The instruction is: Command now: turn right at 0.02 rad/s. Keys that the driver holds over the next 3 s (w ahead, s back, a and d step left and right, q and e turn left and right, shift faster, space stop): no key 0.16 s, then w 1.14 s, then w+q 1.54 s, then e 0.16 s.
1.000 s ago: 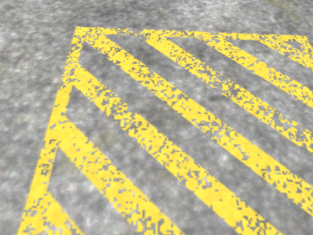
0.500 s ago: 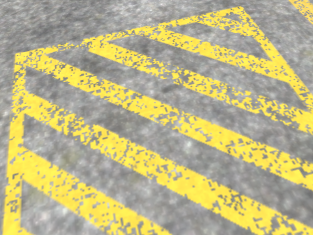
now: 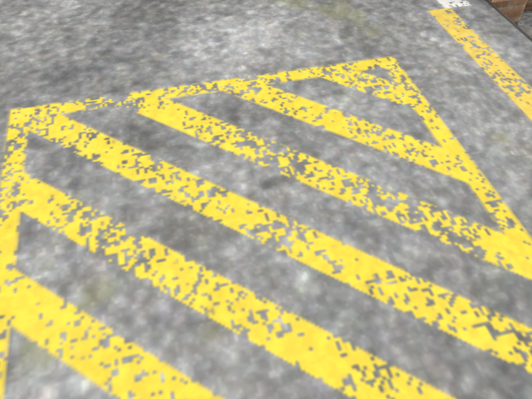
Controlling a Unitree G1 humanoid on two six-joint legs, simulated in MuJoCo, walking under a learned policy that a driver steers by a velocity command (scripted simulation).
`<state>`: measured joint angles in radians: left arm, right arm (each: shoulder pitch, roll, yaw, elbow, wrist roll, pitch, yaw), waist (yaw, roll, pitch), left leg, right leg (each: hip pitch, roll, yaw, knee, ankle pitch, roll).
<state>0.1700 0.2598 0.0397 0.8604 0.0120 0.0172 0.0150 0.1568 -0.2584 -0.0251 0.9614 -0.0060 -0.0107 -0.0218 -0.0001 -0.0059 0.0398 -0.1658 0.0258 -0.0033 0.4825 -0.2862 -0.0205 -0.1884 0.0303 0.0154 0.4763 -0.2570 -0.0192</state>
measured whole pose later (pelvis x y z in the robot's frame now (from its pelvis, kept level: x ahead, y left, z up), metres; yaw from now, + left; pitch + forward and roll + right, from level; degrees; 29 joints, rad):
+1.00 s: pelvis +0.31 +0.05 +0.00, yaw +0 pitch +0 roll +1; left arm 0.28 0.27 0.04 0.96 -0.02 -0.09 0.01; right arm 0.17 -0.26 -0.05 0.91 0.00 -0.09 0.04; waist 0.00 -0.03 0.05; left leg -0.30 -0.06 0.07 0.43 -0.13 0.08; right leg -0.42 -0.06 0.04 1.20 -0.33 -0.05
